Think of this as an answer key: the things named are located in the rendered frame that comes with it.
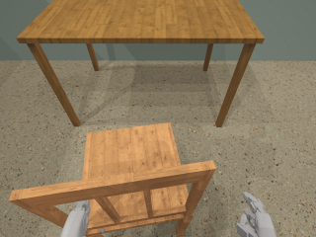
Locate robot left hand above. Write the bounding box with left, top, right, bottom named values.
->
left=60, top=199, right=90, bottom=237

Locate robot right hand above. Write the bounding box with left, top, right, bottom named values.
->
left=237, top=192, right=277, bottom=237

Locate table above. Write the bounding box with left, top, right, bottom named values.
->
left=16, top=0, right=265, bottom=127

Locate chair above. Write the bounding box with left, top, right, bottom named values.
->
left=9, top=122, right=216, bottom=237

